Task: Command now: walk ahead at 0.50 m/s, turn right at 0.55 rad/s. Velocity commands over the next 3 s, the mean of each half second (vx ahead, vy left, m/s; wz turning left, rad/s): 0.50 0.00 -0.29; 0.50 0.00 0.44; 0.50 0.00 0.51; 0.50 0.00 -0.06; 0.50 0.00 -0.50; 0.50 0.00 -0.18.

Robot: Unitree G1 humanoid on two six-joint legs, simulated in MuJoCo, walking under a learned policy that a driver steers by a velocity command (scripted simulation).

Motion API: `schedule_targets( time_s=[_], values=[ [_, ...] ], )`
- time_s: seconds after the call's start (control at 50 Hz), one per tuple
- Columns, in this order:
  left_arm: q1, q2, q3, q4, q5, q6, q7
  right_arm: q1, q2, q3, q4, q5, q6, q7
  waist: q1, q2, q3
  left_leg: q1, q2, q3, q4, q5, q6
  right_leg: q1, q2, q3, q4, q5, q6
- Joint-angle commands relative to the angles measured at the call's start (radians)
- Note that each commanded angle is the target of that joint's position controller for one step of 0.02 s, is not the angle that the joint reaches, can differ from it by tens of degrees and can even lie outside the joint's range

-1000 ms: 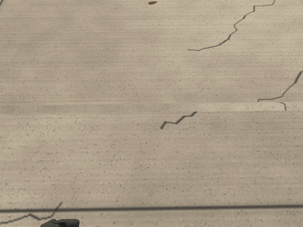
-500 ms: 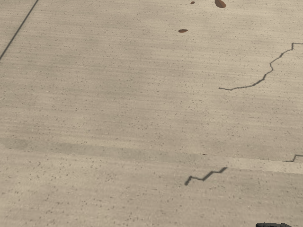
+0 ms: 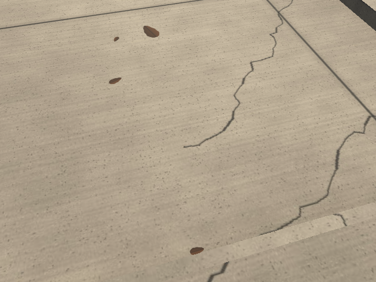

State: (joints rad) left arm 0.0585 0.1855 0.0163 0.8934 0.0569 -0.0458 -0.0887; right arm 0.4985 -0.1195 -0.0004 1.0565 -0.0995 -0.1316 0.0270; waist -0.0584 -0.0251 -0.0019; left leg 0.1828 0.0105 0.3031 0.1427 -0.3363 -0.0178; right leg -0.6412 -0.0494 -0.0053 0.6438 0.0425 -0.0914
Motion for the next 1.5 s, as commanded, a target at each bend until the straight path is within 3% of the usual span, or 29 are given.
schedule_targets(
  time_s=[0.02, 0.08, 0.1, 0.14, 0.16, 0.18, 0.22, 0.26, 0.42, 0.46, 0.52, 0.6, 0.62, 0.64, 0.66, 0.68, 0.74, 0.82, 0.9, 1.0, 1.02, 1.08, 1.12, 1.14, 1.16, 1.22, 1.28, 1.44, 1.5],
  values=[
    [-0.087, 0.073, 0.025, -0.079, -0.006, -0.01, 0.008, 0.059, -0.192, -0.053, -0.018, 0.01, 0.013, -0.015, 0.039, 0.106, 0.112, 0.101, 0.321, -0.045, 0.061, 0.865, 0.216, -0.082, 0.032, -0.029, -0.059, -0.156, -0.018],
    [0.052, 0.136, 0.058, -0.065, -0.034, -0.043, 0.035, 0.045, -0.233, -0.07, -0.032, -0.002, 0.023, -0.026, 0.116, 0.129, 0.012, -0.018, 0.283, 0.024, 0.326, 1.21, 0.16, 0.257, 0.151, -0.11, -0.074, -0.09, -0.075],
    [0.251, 0.173, 0.075, -0.017, -0.04, -0.052, 0.06, 0.098, -0.172, -0.049, -0.052, -0.019, 0.012, -0.026, 0.137, 0.079, -0.18, -0.341, 0.238, 0.019, 0.582, 1.12, 0.077, 0.728, 0.116, -0.003, 0.102, 0.029, -0.169],
    [0.653, 0.242, 0.088, 0.116, -0.002, -0.043, 0.081, -0.062, -0.171, -0.029, -0.134, 0.001, 0.0, 0.05, 0.277, -0.049, -0.365, -0.861, -0.022, -0.192, 1.136, -0.215, -0.012, 1.23, -0.192, 0.653, -0.237, 0.05, -0.357],
    [0.623, 0.268, 0.117, 0.137, 0.009, -0.069, 0.079, -0.231, -0.153, -0.032, -0.183, 0.038, 0.001, 0.055, 0.301, 0.019, -0.14, -1.049, 0.006, -0.355, 1.202, -0.195, 0.027, 1.114, -0.181, 0.609, -0.292, 0.003, -0.273],
    [0.498, 0.245, 0.117, 0.124, -0.012, -0.085, 0.078, -0.293, -0.175, -0.035, -0.204, 0.024, -0.003, 0.036, 0.259, -0.009, -0.019, -1.042, 0.065, -0.401, 1.201, -0.142, 0.045, 0.895, -0.159, 0.516, -0.314, -0.046, -0.249],
    [0.333, 0.093, 0.062, 0.097, -0.032, -0.096, 0.06, -0.241, -0.138, -0.034, -0.219, 0.002, 0.006, -0.01, 0.118, -0.026, -0.007, -0.829, 0.106, -0.414, 1.103, -0.067, 0.074, 0.565, -0.116, 0.428, -0.36, -0.055, -0.251],
    [0.262, 0.049, 0.041, 0.066, -0.03, -0.091, 0.042, -0.164, -0.082, -0.02, -0.189, 0.008, 0.036, -0.011, 0.037, 0.0, 0.041, -0.724, 0.121, -0.375, 1.05, -0.033, 0.07, 0.328, -0.112, 0.359, -0.438, -0.077, -0.236],
    [0.459, 0.121, 0.043, 0.107, 0.008, -0.092, 0.016, -0.454, -0.133, -0.026, -0.241, 0.029, 0.057, 0.03, 0.133, -0.031, 0.05, -0.717, 0.081, -0.274, 0.549, 0.438, 0.041, 0.353, -0.099, 0.169, -0.414, 0.104, -0.171],
    [0.467, 0.113, 0.035, 0.114, 0.041, -0.087, 0.02, -0.402, -0.147, -0.035, -0.231, 0.018, 0.047, 0.034, 0.1, -0.053, 0.049, -0.74, 0.083, -0.313, 0.681, 0.49, 0.061, 0.437, -0.148, 0.174, -0.361, 0.145, -0.158],
    [0.427, 0.112, 0.029, 0.099, 0.022, -0.089, 0.052, -0.444, -0.2, -0.061, -0.255, 0.03, 0.031, 0.022, 0.085, -0.028, 0.057, -0.812, 0.067, -0.296, 0.613, 0.31, 0.104, 0.644, -0.175, 0.131, -0.299, 0.322, -0.105],
    [0.371, 0.162, 0.041, 0.063, 0.03, -0.088, 0.038, -0.12, -0.277, -0.108, -0.186, 0.071, -0.011, 0.005, -0.045, 0.056, -0.073, -0.149, -0.059, -0.251, 0.522, 0.358, 0.204, 0.396, -0.035, -0.013, 0.163, 0.529, -0.016],
    [0.522, 0.062, 0.011, 0.072, 0.054, -0.084, 0.021, 0.028, -0.295, -0.106, -0.173, 0.063, -0.013, 0.001, -0.036, 0.251, -0.286, 0.194, 0.142, -0.617, 0.441, 0.435, 0.442, 0.172, 0.099, -0.021, 0.577, -0.141, 0.071],
    [0.422, 0.049, 0.003, 0.019, 0.034, -0.087, -0.002, 0.18, -0.249, -0.076, -0.115, 0.029, -0.017, 0.009, -0.111, 0.235, -0.292, 0.322, 0.285, -1.042, 0.244, 0.201, 0.527, -0.16, 0.198, 0.084, 0.797, -0.676, 0.085],
    [0.189, 0.076, 0.012, -0.07, 0.006, -0.078, 0.005, 0.129, -0.249, -0.085, -0.103, 0.021, -0.037, 0.002, -0.13, 0.118, -0.006, 0.113, 0.287, -1.029, 0.175, -0.016, 0.415, -0.334, 0.107, 0.18, 0.787, -0.579, 0.042],
    [0.135, 0.114, 0.019, -0.08, 0.014, -0.07, 0.036, -0.015, -0.225, -0.076, -0.121, 0.036, -0.041, 0.006, -0.072, 0.027, 0.085, -0.097, 0.271, -0.95, 0.185, 0.001, 0.401, -0.292, 0.052, 0.182, 0.773, -0.491, 0.047],
    [0.21, 0.03, -0.01, -0.077, 0.071, -0.036, 0.078, -0.22, -0.094, -0.023, -0.156, 0.04, -0.036, 0.02, 0.089, 0.025, 0.082, -0.499, 0.185, -0.757, 0.102, 0.059, 0.373, -0.023, -0.049, 0.17, 0.554, -0.363, 0.048],
    [0.107, 0.02, -0.028, -0.162, 0.049, -0.027, 0.068, -0.196, -0.175, -0.035, -0.16, 0.023, -0.036, 0.019, 0.081, 0.044, 0.017, -0.75, 0.016, -0.507, 0.185, 0.219, 0.294, 0.23, -0.016, 0.024, 0.282, -0.005, 0.08],
    [-0.037, 0.059, -0.033, -0.213, 0.033, -0.026, 0.054, 0.027, -0.162, -0.036, -0.114, 0.046, -0.041, 0.005, -0.042, 0.016, 0.048, -0.567, -0.013, -0.569, 0.385, 0.035, 0.281, 0.079, -0.016, 0.055, -0.132, 0.319, 0.113],
    [-0.131, 0.083, -0.039, -0.25, 0.04, -0.016, 0.056, 0.124, -0.186, -0.031, -0.106, 0.059, -0.003, 0.039, -0.054, 0.035, 0.121, -0.516, 0.028, -0.78, 0.526, -0.174, 0.288, 0.224, -0.006, 0.064, -0.302, 0.212, 0.108],
    [-0.123, 0.158, 0.022, -0.257, -0.126, -0.071, 0.074, -0.01, -0.207, -0.075, -0.15, 0.183, 0.041, -0.035, -0.039, 0.076, 0.077, -0.427, 0.009, -0.771, 0.625, -0.009, 0.228, 0.239, 0.014, 0.141, -0.425, 0.242, 0.074],
    [0.308, 0.16, 0.043, -0.136, -0.072, -0.112, 0.078, 0.03, -0.109, -0.042, -0.166, 0.134, 0.078, -0.059, 0.124, -0.047, -0.225, -0.844, -0.114, -0.545, 1.26, -0.353, 0.119, 0.992, -0.175, 0.159, -0.064, 0.728, 0.025],
    [0.491, 0.261, 0.086, -0.069, -0.108, -0.073, 0.06, 0.161, -0.127, -0.024, -0.23, 0.175, 0.057, -0.055, 0.15, -0.263, -0.444, -1.26, -0.03, -0.497, 1.738, -0.427, 0.054, 1.291, -0.473, 0.571, -0.062, 0.133, -0.217],
    [0.472, 0.266, 0.096, -0.042, -0.103, -0.055, 0.073, 0.026, -0.142, -0.027, -0.275, 0.197, 0.056, -0.057, 0.164, -0.197, -0.333, -1.417, 0.009, -0.43, 1.804, -0.279, 0.037, 1.184, -0.5, 0.665, -0.23, -0.379, -0.265],
    [0.381, 0.168, 0.064, -0.069, -0.075, -0.046, 0.095, -0.162, -0.192, -0.048, -0.317, 0.176, 0.068, -0.075, 0.17, 0.026, -0.158, -1.419, 0.029, -0.374, 1.804, -0.159, 0.028, 0.958, -0.446, 0.592, -0.343, -0.48, -0.22],
    [0.134, 0.08, 0.028, -0.055, -0.061, -0.07, 0.094, -0.181, -0.16, -0.07, -0.327, 0.134, 0.098, -0.07, 0.004, -0.043, 0.096, -1.162, 0.124, -0.477, 1.433, 0.024, 0.024, 0.409, -0.3, 0.302, -0.426, -0.238, -0.099],
    [0.116, 0.153, 0.048, -0.049, -0.029, -0.069, 0.106, -0.22, -0.139, -0.076, -0.36, 0.117, 0.091, -0.056, 0.0, -0.077, 0.073, -0.879, 0.088, -0.373, 1.007, 0.288, -0.008, 0.204, -0.145, -0.005, -0.462, -0.01, -0.068],
    [0.284, 0.236, 0.087, 0.013, -0.088, -0.037, 0.107, -0.5, -0.15, -0.058, -0.475, 0.119, 0.086, 0.012, 0.105, 0.003, 0.064, -0.894, 0.055, -0.323, 0.53, 0.251, 0.09, 0.59, -0.263, -0.007, -0.421, -0.006, -0.069],
    [0.283, 0.273, 0.093, 0.023, -0.088, -0.019, 0.101, -0.392, -0.213, -0.086, -0.462, 0.116, 0.08, 0.012, 0.021, -0.028, -0.017, -0.607, -0.032, -0.233, 0.398, 0.169, 0.136, 0.602, -0.222, -0.081, -0.201, 0.348, -0.025]
  ],
)
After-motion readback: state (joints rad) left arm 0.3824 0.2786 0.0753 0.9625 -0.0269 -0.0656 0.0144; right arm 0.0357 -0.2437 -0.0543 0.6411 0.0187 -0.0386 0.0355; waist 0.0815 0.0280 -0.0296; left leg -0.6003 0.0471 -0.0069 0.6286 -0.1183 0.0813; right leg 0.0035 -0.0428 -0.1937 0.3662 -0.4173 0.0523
